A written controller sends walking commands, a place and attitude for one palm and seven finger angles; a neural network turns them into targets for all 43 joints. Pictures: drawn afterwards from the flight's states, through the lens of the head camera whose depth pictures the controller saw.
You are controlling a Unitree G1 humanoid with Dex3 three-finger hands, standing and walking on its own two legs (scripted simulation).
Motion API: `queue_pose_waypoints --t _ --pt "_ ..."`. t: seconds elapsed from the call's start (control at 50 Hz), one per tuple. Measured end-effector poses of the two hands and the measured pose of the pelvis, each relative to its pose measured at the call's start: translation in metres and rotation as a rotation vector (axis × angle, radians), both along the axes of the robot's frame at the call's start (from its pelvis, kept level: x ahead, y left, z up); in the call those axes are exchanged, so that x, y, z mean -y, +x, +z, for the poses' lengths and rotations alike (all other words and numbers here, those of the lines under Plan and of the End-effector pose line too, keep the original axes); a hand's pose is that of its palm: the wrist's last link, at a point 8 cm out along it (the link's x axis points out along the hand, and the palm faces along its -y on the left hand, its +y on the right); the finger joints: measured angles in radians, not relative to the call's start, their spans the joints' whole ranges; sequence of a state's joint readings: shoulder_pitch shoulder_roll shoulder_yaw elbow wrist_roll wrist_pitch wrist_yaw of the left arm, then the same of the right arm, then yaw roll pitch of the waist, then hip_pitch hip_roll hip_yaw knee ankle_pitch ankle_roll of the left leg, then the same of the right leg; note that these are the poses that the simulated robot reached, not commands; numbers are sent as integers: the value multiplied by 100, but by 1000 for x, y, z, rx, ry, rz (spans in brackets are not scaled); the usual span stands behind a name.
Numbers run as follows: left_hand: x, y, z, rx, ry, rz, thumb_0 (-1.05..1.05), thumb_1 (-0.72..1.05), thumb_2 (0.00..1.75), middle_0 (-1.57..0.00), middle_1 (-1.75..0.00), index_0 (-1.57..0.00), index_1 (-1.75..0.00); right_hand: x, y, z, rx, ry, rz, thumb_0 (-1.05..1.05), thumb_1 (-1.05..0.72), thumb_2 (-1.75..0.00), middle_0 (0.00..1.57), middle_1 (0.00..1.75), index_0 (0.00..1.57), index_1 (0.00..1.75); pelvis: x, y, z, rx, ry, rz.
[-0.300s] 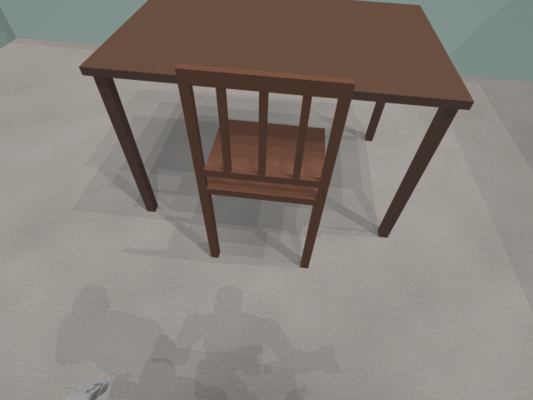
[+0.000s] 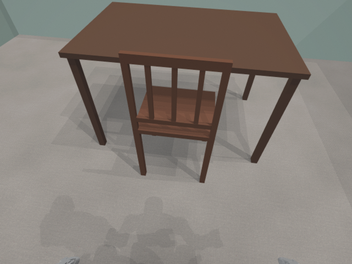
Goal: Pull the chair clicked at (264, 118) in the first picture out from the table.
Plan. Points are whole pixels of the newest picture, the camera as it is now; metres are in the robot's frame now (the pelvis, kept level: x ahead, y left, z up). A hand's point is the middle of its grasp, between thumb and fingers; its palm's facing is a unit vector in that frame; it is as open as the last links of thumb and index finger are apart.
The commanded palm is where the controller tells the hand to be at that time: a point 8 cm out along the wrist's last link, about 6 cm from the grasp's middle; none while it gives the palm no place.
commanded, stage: stand and wait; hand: left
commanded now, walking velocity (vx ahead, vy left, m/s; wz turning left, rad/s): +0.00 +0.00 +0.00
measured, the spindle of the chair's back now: (174, 96) +0.78 +0.06 -0.10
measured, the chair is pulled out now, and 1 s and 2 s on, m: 0.00 0.00 0.00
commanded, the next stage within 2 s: look at it before walking up in 0.72 s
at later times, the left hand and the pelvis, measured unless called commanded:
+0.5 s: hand out of the picture +0.05 +0.23 -0.15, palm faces -0.03 -0.94 -0.33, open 7.4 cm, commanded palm none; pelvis -0.02 -0.02 +0.01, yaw +0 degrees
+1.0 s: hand out of the picture +0.05 +0.22 -0.15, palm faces -0.03 -0.95 -0.32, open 7.4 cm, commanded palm none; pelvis -0.02 -0.02 +0.01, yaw +0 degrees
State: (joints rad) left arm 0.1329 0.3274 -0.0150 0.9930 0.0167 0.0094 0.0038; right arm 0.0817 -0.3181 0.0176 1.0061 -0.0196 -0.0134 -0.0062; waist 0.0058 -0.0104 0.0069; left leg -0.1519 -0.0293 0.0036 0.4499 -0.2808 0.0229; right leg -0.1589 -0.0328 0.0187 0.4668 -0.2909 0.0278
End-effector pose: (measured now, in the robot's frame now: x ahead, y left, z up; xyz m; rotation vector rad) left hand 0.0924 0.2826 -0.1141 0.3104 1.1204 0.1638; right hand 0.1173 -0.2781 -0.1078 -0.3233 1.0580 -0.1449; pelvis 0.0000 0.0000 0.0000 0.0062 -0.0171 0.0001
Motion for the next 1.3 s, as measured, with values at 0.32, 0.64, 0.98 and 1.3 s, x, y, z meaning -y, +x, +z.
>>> queue_pose_waypoints --t 0.32,0.64,0.98,1.3 --pt "7 -45 -3 -102 9 33 1 91 90 -20 -30 -20 -30 25 -59 -8 -140 -14 -58 1 -90 -90 20 30 20 30 13 -12 4 11 -2 -1" --pt "14 -44 0 -75 7 23 1 91 90 -20 -30 -20 -30 29 -81 -10 -164 -3 -71 1 -90 -90 20 30 20 30 19 -24 6 13 -3 0" --pt "14 -48 -2 -91 2 29 1 91 90 -20 -30 -20 -30 29 -78 -8 -163 -7 -70 1 -90 -90 20 30 20 30 19 -23 6 8 -4 -1" --pt "10 -48 0 -87 7 40 1 91 90 -20 -30 -20 -30 28 -67 -5 -144 -12 -57 1 -90 -90 20 30 20 30 18 -20 7 12 -4 3"
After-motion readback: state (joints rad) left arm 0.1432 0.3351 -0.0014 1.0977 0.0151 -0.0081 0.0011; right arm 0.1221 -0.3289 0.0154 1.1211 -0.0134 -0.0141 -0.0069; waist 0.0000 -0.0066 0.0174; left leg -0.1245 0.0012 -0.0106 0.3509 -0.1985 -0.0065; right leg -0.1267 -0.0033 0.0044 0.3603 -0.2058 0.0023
